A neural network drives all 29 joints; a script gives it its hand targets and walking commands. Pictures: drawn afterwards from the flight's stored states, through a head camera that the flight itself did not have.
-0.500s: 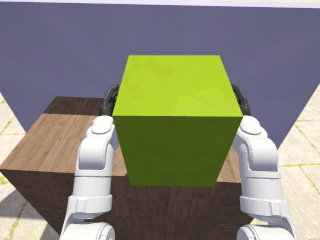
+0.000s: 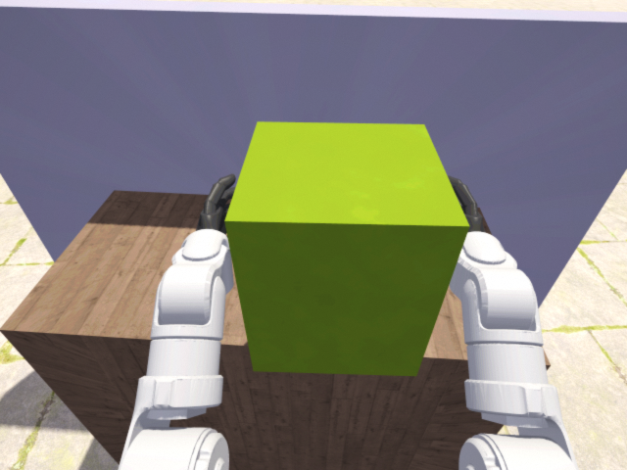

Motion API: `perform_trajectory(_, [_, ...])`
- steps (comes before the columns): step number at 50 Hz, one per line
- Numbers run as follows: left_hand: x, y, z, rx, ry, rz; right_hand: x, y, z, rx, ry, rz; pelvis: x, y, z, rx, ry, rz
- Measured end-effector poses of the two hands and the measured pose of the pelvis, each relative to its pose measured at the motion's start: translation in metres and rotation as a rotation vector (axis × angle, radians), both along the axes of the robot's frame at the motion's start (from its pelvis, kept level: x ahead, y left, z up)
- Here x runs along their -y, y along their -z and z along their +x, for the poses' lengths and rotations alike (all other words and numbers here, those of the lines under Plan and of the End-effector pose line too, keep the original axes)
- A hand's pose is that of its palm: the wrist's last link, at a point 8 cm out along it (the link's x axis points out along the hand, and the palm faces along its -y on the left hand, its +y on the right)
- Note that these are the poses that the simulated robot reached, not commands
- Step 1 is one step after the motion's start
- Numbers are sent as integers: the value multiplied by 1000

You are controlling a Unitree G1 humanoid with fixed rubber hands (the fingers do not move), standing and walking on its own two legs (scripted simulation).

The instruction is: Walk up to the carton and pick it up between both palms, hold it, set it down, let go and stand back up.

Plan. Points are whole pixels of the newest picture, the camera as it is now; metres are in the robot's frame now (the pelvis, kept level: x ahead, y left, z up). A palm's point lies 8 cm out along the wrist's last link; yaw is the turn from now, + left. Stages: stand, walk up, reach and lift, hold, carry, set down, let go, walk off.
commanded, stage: hold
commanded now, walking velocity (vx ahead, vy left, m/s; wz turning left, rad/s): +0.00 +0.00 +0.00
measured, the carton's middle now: (337, 249) +0.36 +0.00 +0.15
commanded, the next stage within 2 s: none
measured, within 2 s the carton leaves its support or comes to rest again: neither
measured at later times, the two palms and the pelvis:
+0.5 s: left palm (217, 231) +0.35 +0.14 +0.18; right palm (469, 233) +0.35 -0.16 +0.19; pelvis +0.00 +0.00 +0.00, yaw +0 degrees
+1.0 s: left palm (219, 232) +0.35 +0.14 +0.18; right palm (471, 236) +0.34 -0.16 +0.19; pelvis +0.00 +0.00 +0.00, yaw +0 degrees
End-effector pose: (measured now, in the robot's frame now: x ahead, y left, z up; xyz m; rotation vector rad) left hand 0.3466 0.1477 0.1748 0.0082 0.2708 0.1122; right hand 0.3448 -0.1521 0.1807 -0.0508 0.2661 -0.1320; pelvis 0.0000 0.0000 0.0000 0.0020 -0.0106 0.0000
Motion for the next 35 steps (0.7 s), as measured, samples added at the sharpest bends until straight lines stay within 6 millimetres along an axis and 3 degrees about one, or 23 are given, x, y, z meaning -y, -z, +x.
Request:
perform_trajectory(4, [1, 5, -1, 8, 6, -3, 1, 5, -3, 8, 5, 8, 0, 0, 0, -17, 3, 1])
perform_trajectory(11, [4, -15, -1, 75, 7, 10, 4, -16, -3, 76, 10, 5, -2, 0, -2, -21, 6, 1])
perform_trajectory(19, [5, 1, 5, 8, 9, -11, 5, 1, 1, 8, 10, 4, 0, 0, -1, -19, 6, 1])
perform_trajectory(28, [3, -9, 3, 57, 2, 10, 3, -11, 2, 57, 4, 4, 0, 0, 2, -29, 6, 1])
perform_trajectory(35, [2, -1, 3, 20, -3, -5, 2, -1, 3, 21, 2, 9, 1, 0, 3, -20, 2, 0])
